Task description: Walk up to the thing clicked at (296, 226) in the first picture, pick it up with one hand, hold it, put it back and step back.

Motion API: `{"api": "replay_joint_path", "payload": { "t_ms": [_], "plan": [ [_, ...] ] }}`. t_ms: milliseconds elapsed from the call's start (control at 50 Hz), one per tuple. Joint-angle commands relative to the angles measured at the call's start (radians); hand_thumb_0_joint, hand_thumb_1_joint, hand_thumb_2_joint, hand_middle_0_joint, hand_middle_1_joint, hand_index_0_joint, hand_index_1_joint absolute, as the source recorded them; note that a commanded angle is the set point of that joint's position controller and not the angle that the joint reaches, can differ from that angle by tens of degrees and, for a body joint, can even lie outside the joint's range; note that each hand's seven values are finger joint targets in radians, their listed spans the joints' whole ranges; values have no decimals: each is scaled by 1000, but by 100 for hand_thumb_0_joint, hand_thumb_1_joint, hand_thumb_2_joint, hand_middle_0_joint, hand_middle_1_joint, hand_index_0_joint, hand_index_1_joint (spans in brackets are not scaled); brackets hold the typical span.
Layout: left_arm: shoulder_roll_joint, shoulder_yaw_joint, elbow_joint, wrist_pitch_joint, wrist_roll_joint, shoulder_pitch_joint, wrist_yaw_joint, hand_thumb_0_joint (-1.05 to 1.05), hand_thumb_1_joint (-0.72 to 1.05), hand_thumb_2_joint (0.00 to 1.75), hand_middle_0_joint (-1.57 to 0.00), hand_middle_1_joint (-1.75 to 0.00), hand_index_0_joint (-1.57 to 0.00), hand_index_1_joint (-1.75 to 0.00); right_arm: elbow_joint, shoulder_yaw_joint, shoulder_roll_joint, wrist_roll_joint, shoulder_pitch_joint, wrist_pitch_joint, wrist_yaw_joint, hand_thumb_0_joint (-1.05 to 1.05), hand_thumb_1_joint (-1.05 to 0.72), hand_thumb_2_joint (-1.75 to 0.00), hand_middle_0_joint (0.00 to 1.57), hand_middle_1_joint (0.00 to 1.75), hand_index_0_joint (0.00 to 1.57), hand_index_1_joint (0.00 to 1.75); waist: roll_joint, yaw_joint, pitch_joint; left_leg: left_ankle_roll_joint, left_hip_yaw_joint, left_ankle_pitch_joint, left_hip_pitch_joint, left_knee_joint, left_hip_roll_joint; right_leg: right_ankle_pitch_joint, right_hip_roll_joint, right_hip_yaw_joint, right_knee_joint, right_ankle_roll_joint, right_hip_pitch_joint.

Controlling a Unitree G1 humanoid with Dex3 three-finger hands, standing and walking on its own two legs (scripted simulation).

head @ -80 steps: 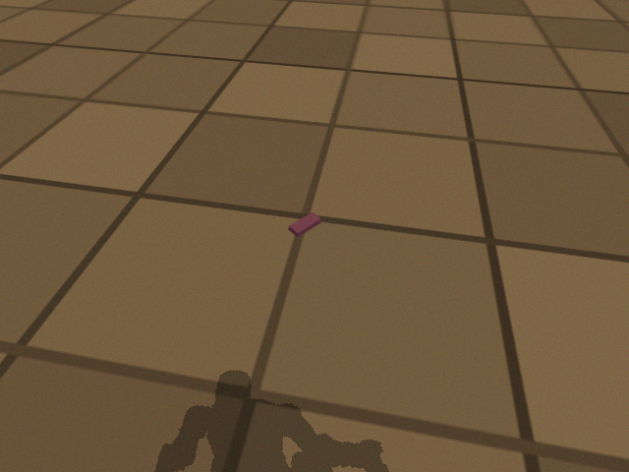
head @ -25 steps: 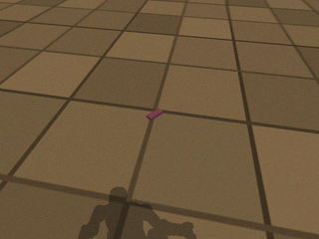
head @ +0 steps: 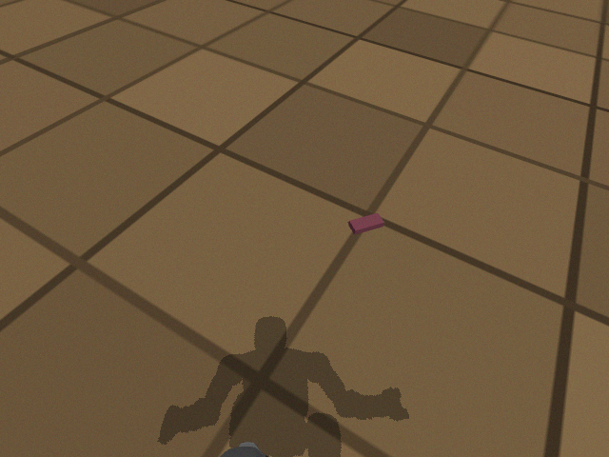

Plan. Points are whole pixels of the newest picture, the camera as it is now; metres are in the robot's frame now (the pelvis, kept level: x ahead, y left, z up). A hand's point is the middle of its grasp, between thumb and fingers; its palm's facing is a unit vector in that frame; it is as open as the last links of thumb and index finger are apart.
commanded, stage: walk up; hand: left
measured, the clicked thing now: (366, 223) +1.17 -0.23 -0.75
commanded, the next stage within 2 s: none
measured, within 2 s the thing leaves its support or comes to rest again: neither
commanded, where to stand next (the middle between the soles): +0.95 -0.63 m, yaw +25 degrees
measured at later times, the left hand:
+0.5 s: hand out of the picture +0.14 +0.15 -0.13, palm faces +0.24 -0.89 -0.40, open 7.4 cm
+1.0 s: hand (296, 304) +0.42 +0.04 -0.15, palm faces +0.23 -0.91 -0.34, open 7.4 cm
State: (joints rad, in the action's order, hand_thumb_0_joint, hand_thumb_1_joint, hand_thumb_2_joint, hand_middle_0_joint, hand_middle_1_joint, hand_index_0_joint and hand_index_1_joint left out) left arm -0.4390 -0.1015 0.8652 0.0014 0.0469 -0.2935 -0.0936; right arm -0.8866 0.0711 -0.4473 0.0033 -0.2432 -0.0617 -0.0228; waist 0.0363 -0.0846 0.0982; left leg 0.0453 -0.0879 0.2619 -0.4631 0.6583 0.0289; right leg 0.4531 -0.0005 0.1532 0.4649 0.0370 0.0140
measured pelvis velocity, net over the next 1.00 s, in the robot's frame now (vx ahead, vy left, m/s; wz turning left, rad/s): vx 0.38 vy -0.26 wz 0.30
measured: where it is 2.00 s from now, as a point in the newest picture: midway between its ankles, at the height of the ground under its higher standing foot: (449, 312)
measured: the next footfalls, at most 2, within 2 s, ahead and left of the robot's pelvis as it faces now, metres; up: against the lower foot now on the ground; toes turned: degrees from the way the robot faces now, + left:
left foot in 0.02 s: +0.18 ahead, +0.10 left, +0.00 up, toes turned +5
right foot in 0.36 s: +0.27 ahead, -0.26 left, +0.00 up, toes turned +1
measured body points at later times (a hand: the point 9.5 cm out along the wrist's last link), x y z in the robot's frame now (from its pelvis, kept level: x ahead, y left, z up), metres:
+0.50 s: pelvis +0.19 -0.15 -0.01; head +0.17 -0.15 +0.44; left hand +0.12 +0.19 -0.11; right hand +0.35 -0.48 -0.10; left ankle +0.17 -0.01 -0.66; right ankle +0.23 -0.26 -0.73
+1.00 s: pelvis +0.38 -0.26 -0.02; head +0.40 -0.23 +0.43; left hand +0.40 +0.09 -0.12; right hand +0.52 -0.59 -0.10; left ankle +0.34 -0.07 -0.72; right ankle +0.51 -0.41 -0.71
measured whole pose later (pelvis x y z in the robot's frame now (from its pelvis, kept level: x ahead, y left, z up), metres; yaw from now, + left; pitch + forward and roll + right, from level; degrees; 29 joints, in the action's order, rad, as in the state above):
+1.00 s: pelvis +0.38 -0.26 -0.02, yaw +17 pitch -2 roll +2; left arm -0.48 -0.12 0.74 0.05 0.04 -0.21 -0.13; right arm -0.87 0.04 -0.46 0.02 -0.37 -0.10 0.05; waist 0.10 0.01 0.07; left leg -0.03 0.02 0.38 -0.35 0.74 0.10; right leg 0.39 0.15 -0.05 0.92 0.02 -0.54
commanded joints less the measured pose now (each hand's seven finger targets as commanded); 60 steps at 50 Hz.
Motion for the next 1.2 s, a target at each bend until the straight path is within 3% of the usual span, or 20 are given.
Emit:
{"api": "replay_joint_path", "payload": {
  "t_ms": [0,20,40,140,280,320,340,380,460,560,640,660,720,820,920,1000,1020,1040,1060,1180],
  "plan": [
    [-149,-17,-164,-24,-16,60,16,0,90,90,-20,-30,-20,-30,20,102,-232,19,-332,-24,41,0,-90,-90,20,30,20,30,-57,196,-211,90,106,-22,703,-87,11,-477,92,-8,439,59,-496],
    [-94,-3,-177,-22,-7,16,13,0,90,90,-20,-30,-20,-30,35,124,-310,31,-370,-25,56,0,-90,-90,20,30,20,30,-234,189,-252,159,512,249,802,-185,240,85,-2,-45,658,33,-712],
    [-209,-29,-185,-14,-6,2,11,0,90,90,-20,-30,-20,-30,91,138,-399,-6,-319,-30,66,0,-90,-90,20,30,20,30,-169,184,-290,250,928,644,636,-418,413,122,22,-207,800,12,-709],
    [-260,-59,-86,0,-1,-97,-15,0,90,90,-20,-30,-20,-30,145,79,-281,-10,-34,-46,61,0,-90,-90,20,30,20,30,-99,25,-9,168,441,451,45,-415,273,10,170,-230,607,-35,-507],
    [-218,-86,-80,25,1,-193,-49,0,90,90,-20,-30,-20,-30,151,103,-330,26,101,-54,54,0,-90,-90,20,30,20,30,-235,-54,-58,100,258,506,-183,-328,161,-96,105,-67,354,-30,-196],
    [-239,-110,-38,17,6,-321,-34,0,90,90,-20,-30,-20,-30,155,86,-275,36,155,-39,64,0,-90,-90,20,30,20,30,-34,-139,-89,68,168,578,-285,-34,60,-113,48,-18,206,-44,-16],
    [-299,-130,-19,8,27,-423,-19,0,90,90,-20,-30,-20,-30,159,61,-181,31,151,-29,73,0,-90,-90,20,30,20,30,273,-207,-35,22,41,548,-403,357,-60,193,145,-231,-38,-22,-36],
    [-380,-105,-174,-19,16,-45,4,0,90,90,-20,-30,-20,-30,136,54,-183,-2,44,-26,88,0,-90,-90,20,30,20,30,254,-12,83,-11,147,270,-414,677,-23,705,450,-871,-471,130,-319],
    [-270,-79,-134,-40,4,-2,15,0,90,90,-20,-30,-20,-30,19,49,-228,-18,-59,-43,54,0,-90,-90,20,30,20,30,103,35,72,-11,105,135,-236,424,63,244,287,-395,-247,136,-306],
    [-260,-71,-136,-37,10,-70,8,0,90,90,-20,-30,-20,-30,73,37,-188,-12,1,-46,36,0,-90,-90,20,30,20,30,119,-8,6,-10,33,98,-127,138,35,-51,283,-246,-189,180,-168],
    [-224,-49,-190,-18,-6,-3,8,0,90,90,-20,-30,-20,-30,40,50,-173,-8,-191,-55,57,0,-90,-90,20,30,20,30,2,99,-124,3,-53,-153,288,-111,-38,-415,217,-65,96,132,-269],
    [-183,-32,-202,-18,-6,-33,11,0,90,90,-20,-30,-20,-30,23,65,-212,0,-277,-56,72,0,-90,-90,20,30,20,30,-60,132,-184,25,10,-120,464,-120,-19,-486,171,-21,273,95,-354],
    [-254,-49,-230,5,8,-58,20,0,90,90,-20,-30,-20,-30,96,114,-411,-22,-306,-54,111,0,-90,-90,20,30,20,30,-101,157,-241,290,921,185,592,-317,494,118,68,-239,793,-26,-791],
    [-228,-71,-177,22,-3,-53,10,0,90,90,-20,-30,-20,-30,98,63,-305,-8,-141,-67,103,0,-90,-90,20,30,20,30,-118,58,-36,193,350,-145,131,-228,267,-24,160,-248,706,-34,-613],
    [-207,-81,-199,40,-8,31,-27,0,90,90,-20,-30,-20,-30,102,89,-387,21,-89,-75,94,0,-90,-90,20,30,20,30,-253,64,-49,175,314,246,-22,-267,243,-85,156,-193,475,-23,-487],
    [-223,-111,-103,34,-3,-147,-19,0,90,90,-20,-30,-20,-30,90,73,-335,35,14,-48,99,0,-90,-90,20,30,20,30,-88,-61,-110,93,140,313,-222,29,131,-114,36,-48,260,-27,-108],
    [-266,-129,-75,25,11,-241,-7,0,90,90,-20,-30,-20,-30,83,44,-245,38,-19,-41,105,0,-90,-90,20,30,20,30,124,-117,-138,58,35,292,-324,311,60,-22,38,-90,150,-11,12],
    [-366,-138,-103,10,21,-256,6,0,90,90,-20,-30,-20,-30,109,16,-167,15,-13,-43,111,0,-90,-90,20,30,20,30,414,-128,-96,9,-1,398,-528,590,-79,154,308,-623,-134,79,-30],
    [-405,-127,-165,0,1,-64,16,0,90,90,-20,-30,-20,-30,103,37,-218,15,-11,-36,130,0,-90,-90,20,30,20,30,348,-37,-52,8,116,367,-499,676,-4,244,414,-857,-261,195,-142],
    [-243,-78,-176,-6,0,24,32,0,90,90,-20,-30,-20,-30,-39,26,-220,-4,-162,-57,96,0,-90,-90,20,30,20,30,193,39,-25,-3,9,208,-202,330,38,-276,232,-369,-36,221,-251]
  ]
}}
